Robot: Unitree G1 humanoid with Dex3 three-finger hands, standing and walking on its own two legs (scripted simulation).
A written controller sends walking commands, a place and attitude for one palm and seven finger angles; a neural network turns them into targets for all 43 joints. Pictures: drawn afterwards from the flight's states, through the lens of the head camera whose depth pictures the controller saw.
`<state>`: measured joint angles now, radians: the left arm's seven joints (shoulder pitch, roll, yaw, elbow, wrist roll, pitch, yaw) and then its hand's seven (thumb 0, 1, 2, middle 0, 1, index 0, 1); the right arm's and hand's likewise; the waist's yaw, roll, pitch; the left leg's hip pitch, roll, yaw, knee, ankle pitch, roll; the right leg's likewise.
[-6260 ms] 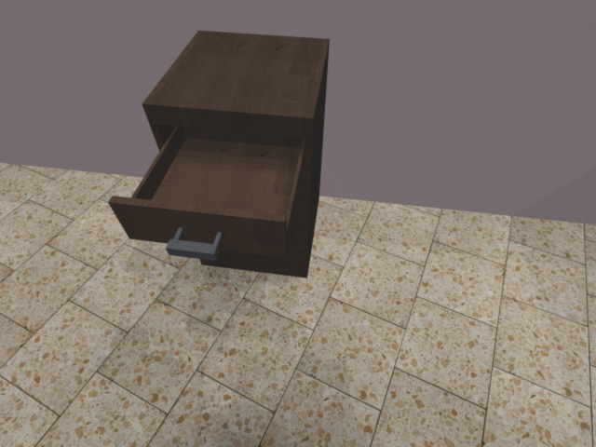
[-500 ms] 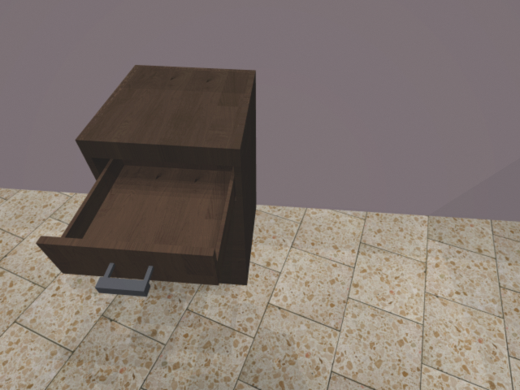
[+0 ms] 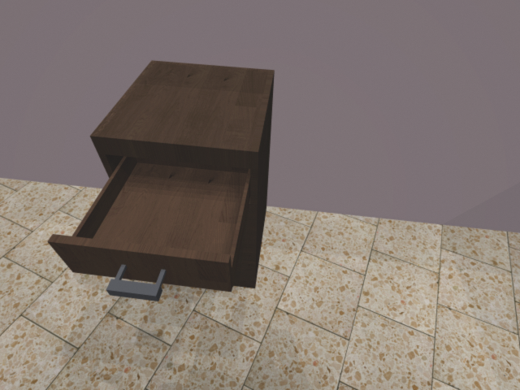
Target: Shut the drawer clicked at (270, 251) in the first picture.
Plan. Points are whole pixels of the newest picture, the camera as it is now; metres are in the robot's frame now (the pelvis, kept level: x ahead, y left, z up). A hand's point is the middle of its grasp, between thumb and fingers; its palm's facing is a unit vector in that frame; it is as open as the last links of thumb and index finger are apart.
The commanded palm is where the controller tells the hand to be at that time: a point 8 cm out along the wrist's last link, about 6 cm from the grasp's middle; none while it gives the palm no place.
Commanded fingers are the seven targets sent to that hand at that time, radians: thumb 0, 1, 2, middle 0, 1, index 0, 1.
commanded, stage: shuffle to correct the standing spot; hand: left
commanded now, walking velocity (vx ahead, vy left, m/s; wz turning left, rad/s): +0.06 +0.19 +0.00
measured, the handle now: (138, 280) +0.35 +0.29 -0.16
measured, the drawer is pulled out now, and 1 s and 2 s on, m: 0.28 0.28 0.28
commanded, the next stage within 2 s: come to a stop and stand still in 0.46 s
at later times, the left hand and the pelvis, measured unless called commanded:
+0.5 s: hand out of the picture +0.03 +0.24 -0.15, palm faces +0.10 -0.96 -0.27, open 7.4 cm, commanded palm none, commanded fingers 0.00 0.90 0.90 -0.20 -0.30 -0.20 -0.30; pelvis +0.03 +0.05 +0.01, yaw +1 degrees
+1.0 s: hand out of the picture +0.06 +0.27 -0.17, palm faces +0.00 -0.98 -0.19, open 7.3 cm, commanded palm none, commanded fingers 0.00 0.90 0.90 -0.20 -0.30 -0.20 -0.30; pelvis +0.06 +0.11 +0.00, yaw -1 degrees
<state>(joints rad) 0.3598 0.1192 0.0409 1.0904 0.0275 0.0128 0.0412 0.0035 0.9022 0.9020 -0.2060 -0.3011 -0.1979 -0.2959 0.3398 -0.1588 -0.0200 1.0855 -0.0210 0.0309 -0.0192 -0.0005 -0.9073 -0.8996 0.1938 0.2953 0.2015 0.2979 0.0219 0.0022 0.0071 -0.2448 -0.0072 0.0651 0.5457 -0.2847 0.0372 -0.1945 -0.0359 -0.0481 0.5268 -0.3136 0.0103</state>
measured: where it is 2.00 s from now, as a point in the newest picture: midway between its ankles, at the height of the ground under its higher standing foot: outside the picture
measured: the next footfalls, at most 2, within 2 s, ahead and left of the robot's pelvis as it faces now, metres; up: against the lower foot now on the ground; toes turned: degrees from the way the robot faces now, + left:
left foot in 0.62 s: +0.10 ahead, +0.25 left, +0.00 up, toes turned +3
right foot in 0.82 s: +0.08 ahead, +0.02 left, +0.00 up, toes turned -4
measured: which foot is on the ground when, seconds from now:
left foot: down 0.00-0.26, up 0.28-0.60, down 0.62-1.00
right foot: down 0.00-0.60, up 0.62-0.80, down 0.82-1.00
